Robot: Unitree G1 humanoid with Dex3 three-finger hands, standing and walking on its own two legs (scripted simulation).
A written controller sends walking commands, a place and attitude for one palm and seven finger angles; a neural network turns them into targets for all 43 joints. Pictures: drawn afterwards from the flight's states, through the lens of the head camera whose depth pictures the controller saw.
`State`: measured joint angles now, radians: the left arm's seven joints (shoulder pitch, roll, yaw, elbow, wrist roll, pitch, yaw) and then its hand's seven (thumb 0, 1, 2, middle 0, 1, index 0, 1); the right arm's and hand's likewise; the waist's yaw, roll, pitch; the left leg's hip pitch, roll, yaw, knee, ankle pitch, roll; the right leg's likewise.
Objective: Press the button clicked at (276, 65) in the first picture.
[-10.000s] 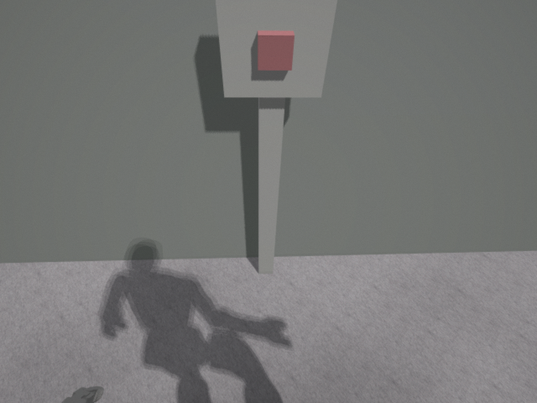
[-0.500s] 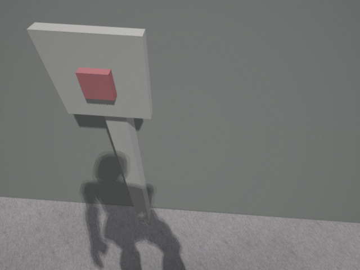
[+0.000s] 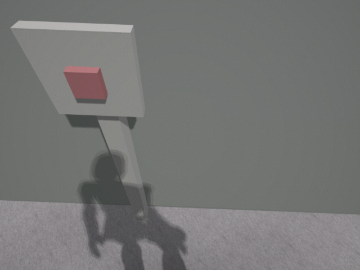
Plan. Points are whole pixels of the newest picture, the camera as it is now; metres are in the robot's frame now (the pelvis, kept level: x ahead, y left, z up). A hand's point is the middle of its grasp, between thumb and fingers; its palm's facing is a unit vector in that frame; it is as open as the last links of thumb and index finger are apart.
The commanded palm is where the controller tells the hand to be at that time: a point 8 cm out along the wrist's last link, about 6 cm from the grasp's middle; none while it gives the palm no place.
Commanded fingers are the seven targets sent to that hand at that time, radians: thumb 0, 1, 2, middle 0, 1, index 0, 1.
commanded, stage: look again from close up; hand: left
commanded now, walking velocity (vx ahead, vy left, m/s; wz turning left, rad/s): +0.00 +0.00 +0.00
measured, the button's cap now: (87, 82) +0.43 +0.22 +0.19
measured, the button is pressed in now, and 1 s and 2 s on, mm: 0 0 0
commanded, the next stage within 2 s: raise the hand and make a fist in 0.44 s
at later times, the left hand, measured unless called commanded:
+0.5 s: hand out of the picture -0.05 +0.21 -0.18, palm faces +0.03 -0.98 -0.18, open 7.4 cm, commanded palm none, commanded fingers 0.00 0.90 0.90 -0.20 -0.30 -0.20 -0.30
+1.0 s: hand out of the picture +0.12 +0.20 -0.02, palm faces +0.11 -0.99 -0.02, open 5.1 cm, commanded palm +0.09 +0.26 +0.01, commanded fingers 0.00 0.90 0.90 -0.86 -1.02 -0.86 -1.02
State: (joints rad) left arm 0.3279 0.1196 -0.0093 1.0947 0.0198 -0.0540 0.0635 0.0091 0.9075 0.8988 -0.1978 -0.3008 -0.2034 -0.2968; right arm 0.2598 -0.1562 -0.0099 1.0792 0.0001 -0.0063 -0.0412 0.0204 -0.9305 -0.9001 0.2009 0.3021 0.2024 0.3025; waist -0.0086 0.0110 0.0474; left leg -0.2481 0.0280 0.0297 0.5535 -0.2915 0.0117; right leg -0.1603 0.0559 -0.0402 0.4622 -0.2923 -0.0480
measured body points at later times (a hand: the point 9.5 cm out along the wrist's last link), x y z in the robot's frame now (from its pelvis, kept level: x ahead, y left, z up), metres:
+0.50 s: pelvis -0.03 +0.04 +0.00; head -0.03 +0.05 +0.45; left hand -0.05 +0.26 -0.16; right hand -0.02 -0.18 -0.15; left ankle +0.00 +0.11 -0.74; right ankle -0.03 -0.09 -0.74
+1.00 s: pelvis -0.03 +0.00 -0.06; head -0.01 +0.02 +0.39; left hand +0.11 +0.25 -0.02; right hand +0.21 -0.23 -0.07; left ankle +0.00 +0.11 -0.74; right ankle -0.03 -0.09 -0.74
